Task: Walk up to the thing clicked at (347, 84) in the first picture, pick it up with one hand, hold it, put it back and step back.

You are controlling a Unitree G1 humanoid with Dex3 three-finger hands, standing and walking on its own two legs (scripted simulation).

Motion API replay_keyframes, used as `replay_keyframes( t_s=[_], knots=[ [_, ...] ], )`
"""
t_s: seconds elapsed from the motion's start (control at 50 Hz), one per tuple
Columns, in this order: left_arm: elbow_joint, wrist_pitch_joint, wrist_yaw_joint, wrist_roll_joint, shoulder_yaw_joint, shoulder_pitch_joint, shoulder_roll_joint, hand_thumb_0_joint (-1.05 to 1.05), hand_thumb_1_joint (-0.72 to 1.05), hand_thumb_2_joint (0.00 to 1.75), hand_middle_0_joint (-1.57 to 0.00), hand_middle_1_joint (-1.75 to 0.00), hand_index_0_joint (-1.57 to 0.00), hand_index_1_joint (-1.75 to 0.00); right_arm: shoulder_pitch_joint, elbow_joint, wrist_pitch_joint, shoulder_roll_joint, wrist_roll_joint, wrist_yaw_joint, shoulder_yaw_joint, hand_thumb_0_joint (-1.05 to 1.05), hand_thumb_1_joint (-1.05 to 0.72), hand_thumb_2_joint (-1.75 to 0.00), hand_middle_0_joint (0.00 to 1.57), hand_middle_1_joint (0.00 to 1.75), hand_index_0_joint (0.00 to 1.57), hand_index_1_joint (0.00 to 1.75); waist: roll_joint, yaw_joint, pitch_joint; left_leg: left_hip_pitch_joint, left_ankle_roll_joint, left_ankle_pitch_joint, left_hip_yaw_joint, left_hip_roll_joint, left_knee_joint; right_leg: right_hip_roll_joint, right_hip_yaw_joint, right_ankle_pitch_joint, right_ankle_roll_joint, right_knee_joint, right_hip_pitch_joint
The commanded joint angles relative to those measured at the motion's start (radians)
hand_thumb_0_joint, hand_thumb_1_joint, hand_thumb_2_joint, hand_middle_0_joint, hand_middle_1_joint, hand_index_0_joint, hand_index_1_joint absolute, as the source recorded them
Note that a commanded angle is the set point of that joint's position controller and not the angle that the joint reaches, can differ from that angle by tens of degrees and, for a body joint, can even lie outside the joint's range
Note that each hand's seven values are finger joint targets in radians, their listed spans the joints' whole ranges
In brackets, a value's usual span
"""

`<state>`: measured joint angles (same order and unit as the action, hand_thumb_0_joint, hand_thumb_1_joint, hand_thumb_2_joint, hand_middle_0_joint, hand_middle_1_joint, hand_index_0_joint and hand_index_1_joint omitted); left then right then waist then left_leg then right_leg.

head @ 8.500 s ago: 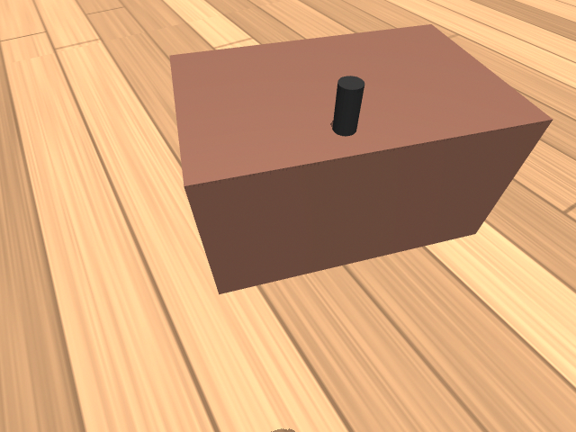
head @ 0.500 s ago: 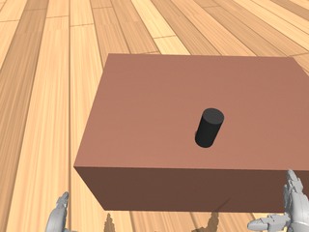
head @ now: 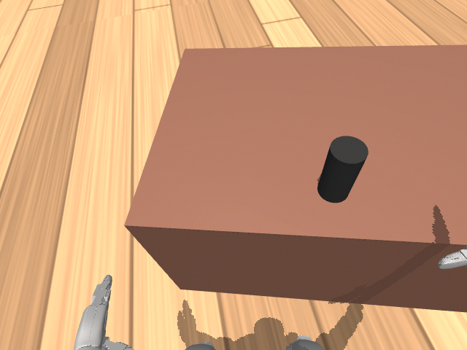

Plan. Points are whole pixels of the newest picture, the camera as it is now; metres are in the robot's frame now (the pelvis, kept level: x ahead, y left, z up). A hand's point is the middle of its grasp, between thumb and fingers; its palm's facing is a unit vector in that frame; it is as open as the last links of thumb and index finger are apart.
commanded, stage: go down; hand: right
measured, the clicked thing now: (340, 171) +0.49 -0.18 -0.06
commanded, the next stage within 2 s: none
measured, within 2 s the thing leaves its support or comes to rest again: neither
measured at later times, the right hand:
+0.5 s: hand out of the picture +0.38 -0.36 +0.04, palm faces +0.20 +0.98 +0.01, open 17.5 cm
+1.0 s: hand out of the picture +0.40 -0.38 +0.05, palm faces +0.21 +0.98 +0.01, open 17.6 cm
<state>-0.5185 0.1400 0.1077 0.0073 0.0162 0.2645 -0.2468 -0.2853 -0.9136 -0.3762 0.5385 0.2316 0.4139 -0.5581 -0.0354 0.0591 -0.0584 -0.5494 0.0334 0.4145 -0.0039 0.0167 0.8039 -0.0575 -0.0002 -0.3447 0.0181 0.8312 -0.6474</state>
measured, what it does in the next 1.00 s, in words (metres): stands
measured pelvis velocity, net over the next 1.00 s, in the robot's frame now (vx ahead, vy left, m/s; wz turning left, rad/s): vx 0.00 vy -0.01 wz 0.00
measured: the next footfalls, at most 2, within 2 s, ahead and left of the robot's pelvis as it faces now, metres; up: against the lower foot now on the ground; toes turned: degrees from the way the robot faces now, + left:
none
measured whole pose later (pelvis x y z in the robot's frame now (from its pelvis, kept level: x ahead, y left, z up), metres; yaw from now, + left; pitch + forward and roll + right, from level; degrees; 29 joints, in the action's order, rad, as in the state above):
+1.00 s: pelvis +0.00 -0.01 -0.03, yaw +0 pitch +17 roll +4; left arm -0.34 0.19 0.09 0.03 -0.04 0.33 -0.28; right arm -0.59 -1.16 -0.36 0.80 0.20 0.55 -0.68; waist -0.03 0.14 -0.12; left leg -0.78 0.04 0.47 -0.03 0.00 0.95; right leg -0.07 -0.03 -0.42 0.01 1.03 -0.91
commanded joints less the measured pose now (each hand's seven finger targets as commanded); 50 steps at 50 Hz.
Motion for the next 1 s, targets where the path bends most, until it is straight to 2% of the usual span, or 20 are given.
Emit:
replay_keyframes(
  t_s=[0.0,0.06,0.1,0.16,0.22,0.26,0.32,0.38,0.5,0.54,0.6,0.64,0.72,0.78,0.8,0.82,0.84,0.88,0.92,0.98],
  knots=[
    [0.209,0.063,0.023,0.0,0.073,-0.039,-0.186,0.0,-0.53,0.03,-0.06,-0.06,-0.06,-0.06,-0.321,0.215,-0.083,0.391,0.038,0.035,-0.093,0.0,0.5,-0.04,0.05,0.05,0.05,0.05,0.181,-0.013,-0.371,-0.005,-0.033,-0.234,-0.019,-0.032,-0.068,0.017,-0.019,0.258,-0.02,-0.07,0.272],
    [0.201,0.066,0.025,0.001,0.087,0.004,-0.199,0.0,-0.53,0.03,-0.06,-0.07,-0.07,-0.06,-0.328,0.136,-0.073,0.373,0.04,0.051,-0.08,0.0,0.52,-0.05,0.04,0.05,0.04,0.05,0.145,0.013,-0.314,-0.04,-0.031,-0.205,-0.02,-0.033,-0.062,0.021,-0.019,0.191,-0.025,-0.067,0.217],
    [0.266,0.078,0.027,-0.002,0.083,-0.035,-0.202,0.0,-0.53,0.03,-0.06,-0.06,-0.06,-0.06,-0.387,0.157,-0.079,0.389,0.045,0.06,-0.082,0.0,0.53,-0.04,0.04,0.05,0.04,0.05,0.152,0.019,-0.368,-0.057,-0.033,-0.202,-0.025,-0.037,-0.049,0.014,-0.03,0.216,-0.022,-0.059,0.248],
    [0.225,0.079,0.019,-0.003,0.034,0.042,-0.147,0.0,-0.53,0.04,-0.05,-0.06,-0.06,-0.06,-0.379,0.1,-0.079,0.396,0.044,0.077,-0.087,0.0,0.54,-0.04,0.05,0.05,0.05,0.05,0.157,0.008,-0.323,-0.083,-0.033,-0.189,-0.026,-0.037,-0.035,0.018,-0.028,0.202,-0.024,-0.044,0.203],
    [0.248,0.088,0.015,0.003,0.064,0.025,-0.187,0.0,-0.52,0.04,-0.05,-0.06,-0.06,-0.06,-0.429,0.104,-0.085,0.437,0.045,0.088,-0.097,0.0,0.55,-0.03,0.05,0.05,0.05,0.05,0.185,0.021,-0.321,-0.119,-0.038,-0.149,-0.02,-0.035,-0.025,0.019,-0.028,0.13,-0.024,-0.039,0.169],
    [0.27,0.097,0.018,0.003,0.09,0.035,-0.213,0.0,-0.53,0.04,-0.05,-0.06,-0.06,-0.05,-0.451,0.098,-0.079,0.453,0.043,0.098,-0.095,0.0,0.56,-0.03,0.05,0.05,0.05,0.05,0.207,0.03,-0.346,-0.151,-0.038,-0.134,-0.029,-0.042,-0.015,0.009,-0.037,0.136,-0.017,-0.037,0.201],
    [0.263,0.096,0.007,0.005,0.027,0.053,-0.156,0.0,-0.53,0.04,-0.05,-0.06,-0.06,-0.06,-0.474,0.072,-0.075,0.465,0.038,0.101,-0.105,0.0,0.54,-0.03,0.05,0.04,0.05,0.04,0.217,0.012,-0.348,-0.165,-0.038,-0.131,-0.034,-0.046,0.0,0.007,-0.046,0.179,-0.01,-0.024,0.182],
    [0.322,0.101,0.015,0.006,0.079,0.031,-0.223,0.0,-0.53,0.04,-0.05,-0.06,-0.05,-0.05,-0.493,0.073,-0.072,0.506,0.033,0.096,-0.12,0.0,0.54,-0.03,0.06,0.04,0.05,0.04,0.215,0.02,-0.392,-0.148,-0.04,-0.127,-0.034,-0.048,0.002,0.006,-0.049,0.145,-0.013,-0.024,0.189],
    [0.325,0.101,0.01,0.009,0.031,0.025,-0.182,0.0,-0.54,0.05,-0.05,-0.06,-0.05,-0.06,-0.512,0.032,-0.065,0.507,0.019,0.104,-0.113,0.0,0.55,-0.03,0.06,0.04,0.05,0.04,0.232,0.02,-0.424,-0.167,-0.04,-0.161,-0.038,-0.053,0.019,0.002,-0.051,0.251,-0.011,0.011,0.207],
    [0.278,0.095,0.012,0.011,0.042,0.078,-0.194,0.0,-0.54,0.05,-0.05,-0.06,-0.05,-0.06,-0.522,0.027,-0.064,0.548,0.014,0.106,-0.132,0.0,0.54,-0.03,0.06,0.04,0.06,0.04,0.225,0.021,-0.405,-0.17,-0.041,-0.171,-0.037,-0.052,0.016,0.007,-0.045,0.24,-0.015,0.019,0.182],
    [0.306,0.096,0.014,0.013,0.063,0.057,-0.215,0.0,-0.54,0.05,-0.05,-0.06,-0.05,-0.06,-0.548,0.029,-0.063,0.573,0.008,0.114,-0.147,0.0,0.55,-0.03,0.06,0.04,0.05,0.04,0.233,0.034,-0.465,-0.149,-0.039,-0.218,-0.035,-0.049,0.029,0.007,-0.045,0.29,-0.019,0.036,0.206],
    [0.287,0.091,0.006,0.012,0.04,0.063,-0.192,0.0,-0.54,0.05,-0.05,-0.06,-0.05,-0.06,-0.514,-0.031,-0.055,0.547,0.01,0.119,-0.135,0.0,0.54,-0.03,0.06,0.04,0.05,0.04,0.22,0.031,-0.391,-0.173,-0.041,-0.194,-0.037,-0.05,0.026,0.009,-0.044,0.258,-0.022,0.036,0.162],
    [0.344,0.094,0.005,0.01,0.045,0.038,-0.203,0.0,-0.54,0.05,-0.05,-0.06,-0.05,-0.05,-0.57,0.003,-0.059,0.591,0.002,0.121,-0.143,0.0,0.56,-0.04,0.05,0.05,0.05,0.05,0.215,0.045,-0.423,-0.16,-0.039,-0.178,-0.03,-0.046,0.022,0.016,-0.04,0.157,-0.031,0.031,0.143],
    [0.285,0.091,0.001,0.01,0.048,0.085,-0.195,0.0,-0.54,0.05,-0.05,-0.06,-0.05,-0.05,-0.571,-0.024,-0.053,0.593,0.006,0.127,-0.138,0.0,0.58,-0.04,0.05,0.05,0.05,0.05,0.242,0.05,-0.374,-0.203,-0.04,-0.152,-0.034,-0.047,0.025,0.012,-0.042,0.143,-0.029,0.03,0.137],
    [0.278,0.091,-0.002,0.012,0.032,0.087,-0.182,0.0,-0.54,0.05,-0.05,-0.06,-0.05,-0.05,-0.576,-0.032,-0.052,0.587,0.005,0.129,-0.138,0.0,0.59,-0.04,0.04,0.05,0.05,0.05,0.225,0.051,-0.382,-0.206,-0.039,-0.161,-0.036,-0.048,0.03,0.013,-0.045,0.156,-0.028,0.037,0.126],
    [0.316,0.095,-0.002,0.009,0.034,0.059,-0.19,0.0,-0.54,0.05,-0.05,-0.06,-0.05,-0.05,-0.599,0.008,-0.054,0.627,0.002,0.129,-0.156,0.0,0.58,-0.04,0.05,0.05,0.05,0.05,0.232,0.044,-0.429,-0.185,-0.038,-0.185,-0.032,-0.044,0.033,0.015,-0.044,0.176,-0.032,0.048,0.143],
    [0.355,0.099,0.002,0.01,0.04,0.048,-0.196,0.0,-0.54,0.06,-0.05,-0.06,-0.05,-0.05,-0.598,-0.018,-0.053,0.625,-0.004,0.132,-0.148,0.0,0.59,-0.04,0.04,0.05,0.05,0.05,0.214,0.062,-0.441,-0.175,-0.036,-0.198,-0.031,-0.045,0.031,0.017,-0.041,0.182,-0.033,0.057,0.144],
    [0.363,0.097,0.004,0.012,0.061,0.05,-0.226,0.0,-0.54,0.05,-0.05,-0.06,-0.05,-0.05,-0.611,-0.008,-0.054,0.644,0.001,0.138,-0.16,0.0,0.57,-0.04,0.05,0.05,0.05,0.05,0.242,0.059,-0.466,-0.174,-0.038,-0.205,-0.037,-0.046,0.039,0.014,-0.048,0.217,-0.029,0.056,0.167],
    [0.306,0.087,-0.003,0.012,0.023,0.103,-0.185,0.0,-0.54,0.06,-0.05,-0.05,-0.05,-0.05,-0.602,-0.051,-0.047,0.637,-0.002,0.138,-0.161,0.0,0.59,-0.05,0.05,0.05,0.05,0.05,0.237,0.045,-0.415,-0.186,-0.038,-0.207,-0.037,-0.046,0.039,0.02,-0.044,0.215,-0.032,0.061,0.134],
    [0.331,0.091,-0.002,0.014,0.055,0.062,-0.216,0.0,-0.55,0.06,-0.05,-0.05,-0.05,-0.05,-0.624,-0.04,-0.045,0.657,-0.012,0.139,-0.163,0.0,0.58,-0.04,0.05,0.05,0.05,0.05,0.243,0.058,-0.454,-0.203,-0.04,-0.212,-0.036,-0.046,0.052,0.013,-0.049,0.232,-0.033,0.075,0.144]
  ],
)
